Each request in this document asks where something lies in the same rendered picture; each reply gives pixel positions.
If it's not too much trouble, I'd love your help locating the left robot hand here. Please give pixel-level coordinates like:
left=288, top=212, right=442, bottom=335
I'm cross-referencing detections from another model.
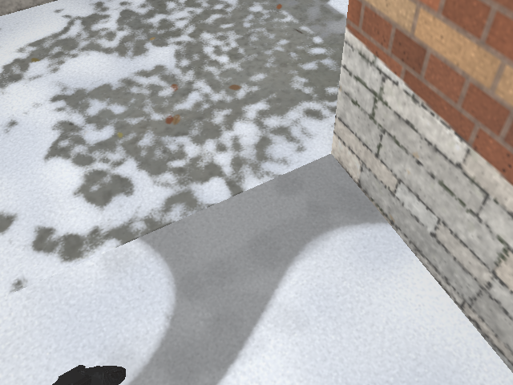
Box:
left=52, top=365, right=126, bottom=385

